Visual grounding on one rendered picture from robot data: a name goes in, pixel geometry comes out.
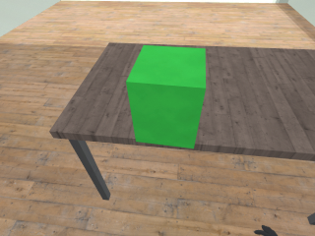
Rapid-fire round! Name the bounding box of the right robot hand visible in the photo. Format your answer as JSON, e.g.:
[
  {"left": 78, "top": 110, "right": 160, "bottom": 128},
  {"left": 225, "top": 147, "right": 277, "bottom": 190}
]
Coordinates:
[{"left": 254, "top": 225, "right": 278, "bottom": 236}]

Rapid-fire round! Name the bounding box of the carton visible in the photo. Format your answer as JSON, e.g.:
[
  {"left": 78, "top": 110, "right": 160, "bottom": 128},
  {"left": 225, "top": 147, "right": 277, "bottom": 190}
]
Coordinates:
[{"left": 126, "top": 45, "right": 206, "bottom": 148}]

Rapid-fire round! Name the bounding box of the table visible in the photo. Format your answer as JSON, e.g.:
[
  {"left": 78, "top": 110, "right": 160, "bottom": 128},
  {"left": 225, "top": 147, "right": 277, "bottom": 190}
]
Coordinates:
[{"left": 49, "top": 42, "right": 315, "bottom": 225}]

